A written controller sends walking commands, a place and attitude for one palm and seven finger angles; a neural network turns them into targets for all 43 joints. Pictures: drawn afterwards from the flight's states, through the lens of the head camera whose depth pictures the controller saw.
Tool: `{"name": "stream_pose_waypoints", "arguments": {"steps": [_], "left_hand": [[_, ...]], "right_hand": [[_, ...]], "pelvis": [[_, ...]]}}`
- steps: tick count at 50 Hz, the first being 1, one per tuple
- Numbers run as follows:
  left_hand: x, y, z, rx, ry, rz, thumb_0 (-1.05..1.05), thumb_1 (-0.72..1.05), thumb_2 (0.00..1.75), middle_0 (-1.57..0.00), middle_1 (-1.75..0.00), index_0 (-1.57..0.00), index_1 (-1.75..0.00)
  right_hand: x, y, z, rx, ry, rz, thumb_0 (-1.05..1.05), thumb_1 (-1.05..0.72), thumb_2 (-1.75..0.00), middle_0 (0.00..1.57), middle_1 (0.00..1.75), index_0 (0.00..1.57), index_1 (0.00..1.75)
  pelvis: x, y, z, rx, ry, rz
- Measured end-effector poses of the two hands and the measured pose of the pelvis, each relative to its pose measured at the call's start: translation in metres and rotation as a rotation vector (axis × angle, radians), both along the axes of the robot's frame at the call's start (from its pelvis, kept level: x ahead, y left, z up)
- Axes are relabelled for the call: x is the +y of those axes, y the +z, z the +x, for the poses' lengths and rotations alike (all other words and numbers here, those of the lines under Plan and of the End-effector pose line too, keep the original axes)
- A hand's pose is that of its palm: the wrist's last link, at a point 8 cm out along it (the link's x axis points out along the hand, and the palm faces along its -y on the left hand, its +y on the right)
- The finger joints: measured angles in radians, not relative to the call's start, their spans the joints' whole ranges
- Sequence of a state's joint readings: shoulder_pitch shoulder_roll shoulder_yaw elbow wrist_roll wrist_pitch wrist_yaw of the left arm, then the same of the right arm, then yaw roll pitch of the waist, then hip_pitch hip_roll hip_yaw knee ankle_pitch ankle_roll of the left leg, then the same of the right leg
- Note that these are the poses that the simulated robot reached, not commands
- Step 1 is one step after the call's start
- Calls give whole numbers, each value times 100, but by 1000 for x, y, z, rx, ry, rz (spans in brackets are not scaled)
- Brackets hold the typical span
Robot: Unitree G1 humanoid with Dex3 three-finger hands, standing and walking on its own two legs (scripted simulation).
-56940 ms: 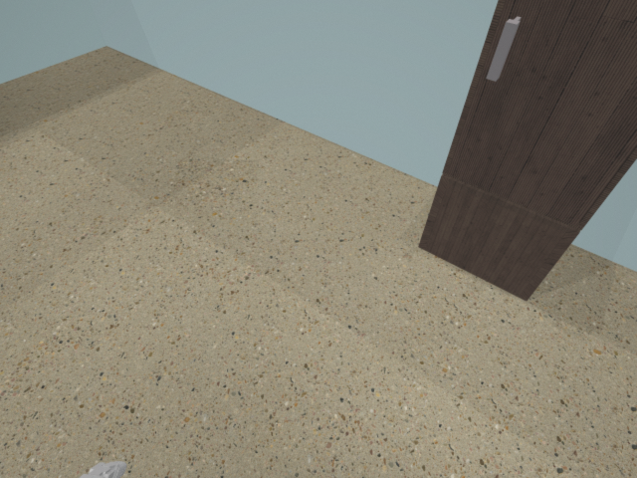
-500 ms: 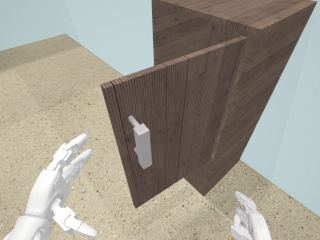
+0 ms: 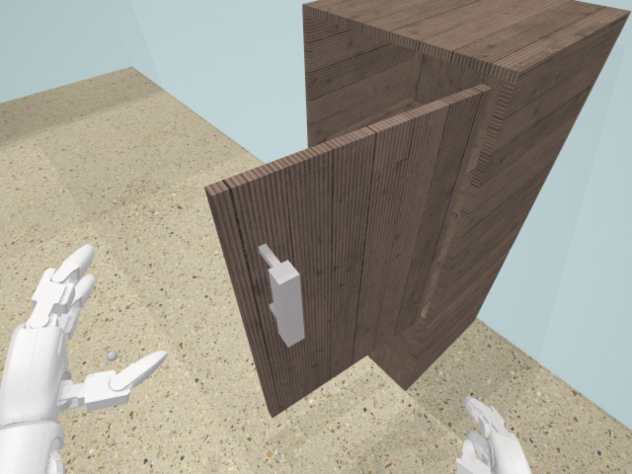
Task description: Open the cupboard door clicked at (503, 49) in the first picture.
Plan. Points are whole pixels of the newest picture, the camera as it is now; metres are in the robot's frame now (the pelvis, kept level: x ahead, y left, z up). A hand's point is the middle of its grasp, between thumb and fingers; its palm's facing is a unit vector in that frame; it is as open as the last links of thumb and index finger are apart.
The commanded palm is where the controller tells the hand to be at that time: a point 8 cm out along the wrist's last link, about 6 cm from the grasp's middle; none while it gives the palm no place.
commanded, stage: draw the hand back to the body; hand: left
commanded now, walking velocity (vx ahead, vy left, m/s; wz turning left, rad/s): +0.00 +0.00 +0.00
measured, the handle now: (279, 295) +0.31 +0.09 +0.08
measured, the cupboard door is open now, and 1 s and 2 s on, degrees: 82 82 82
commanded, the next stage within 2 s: step back with the hand held close in 0.66 s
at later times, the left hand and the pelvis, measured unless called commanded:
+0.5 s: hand (98, 335) +0.19 +0.24 +0.15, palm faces +0.45 -0.81 -0.38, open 7.6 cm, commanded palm +0.14 +0.28 +0.17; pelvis +0.00 -0.02 +0.00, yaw -1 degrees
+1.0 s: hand (94, 339) +0.19 +0.24 +0.15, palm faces +0.38 -0.80 -0.46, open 7.4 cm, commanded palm +0.13 +0.29 +0.18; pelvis -0.02 -0.01 +0.00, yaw -2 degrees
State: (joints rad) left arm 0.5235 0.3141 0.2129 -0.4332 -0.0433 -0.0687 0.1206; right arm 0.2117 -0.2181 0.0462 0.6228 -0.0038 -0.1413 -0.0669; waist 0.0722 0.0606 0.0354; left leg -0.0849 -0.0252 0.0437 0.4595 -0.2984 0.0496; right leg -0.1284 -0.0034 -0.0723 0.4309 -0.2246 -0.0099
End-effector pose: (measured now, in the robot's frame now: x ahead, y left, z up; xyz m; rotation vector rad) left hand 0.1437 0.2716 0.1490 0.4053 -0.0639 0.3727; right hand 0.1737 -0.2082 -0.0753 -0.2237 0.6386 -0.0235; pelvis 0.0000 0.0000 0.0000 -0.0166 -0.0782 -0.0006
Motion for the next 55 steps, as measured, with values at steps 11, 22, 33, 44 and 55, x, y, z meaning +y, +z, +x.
{"name": "stream_pose_waypoints", "arguments": {"steps": [11, 22, 33, 44, 55], "left_hand": [[10, 16, 7, -38, 47, 49, 0, 49, 72, -19, -30, -19, -30], [10, 22, 7, -70, 77, 48, 1, 81, 86, -20, -30, -20, -30], [3, 21, 2, -63, 65, 50, 1, 88, 89, -21, -30, -21, -30], [8, 30, 0, -102, 53, 97, 1, 89, 90, -21, -30, -21, -30], [14, 21, 0, -31, -61, 161, 1, 89, 90, -21, -30, -21, -30]], "right_hand": [[-15, 0, 6, 19, -30, 4, 1, -90, -90, 20, 30, 20, 30], [-28, 1, 6, 21, -42, 1, 1, -90, -90, 20, 30, 20, 30], [-30, -2, -2, 26, -47, 10, 1, -90, -90, 20, 30, 20, 30], [-32, 0, -10, 33, -64, 10, 1, -90, -90, 20, 30, 20, 30], [-44, 2, -45, 83, -187, -48, 1, -90, -90, 20, 30, 20, 30]], "pelvis": [[-8, 2, 5, -6, -11, 2], [-15, 3, 3, -14, -12, 4], [-20, 4, -1, -20, -14, 5], [-20, 3, -9, 10, -15, -2], [-2, 0, -30, 68, -38, 12]]}}
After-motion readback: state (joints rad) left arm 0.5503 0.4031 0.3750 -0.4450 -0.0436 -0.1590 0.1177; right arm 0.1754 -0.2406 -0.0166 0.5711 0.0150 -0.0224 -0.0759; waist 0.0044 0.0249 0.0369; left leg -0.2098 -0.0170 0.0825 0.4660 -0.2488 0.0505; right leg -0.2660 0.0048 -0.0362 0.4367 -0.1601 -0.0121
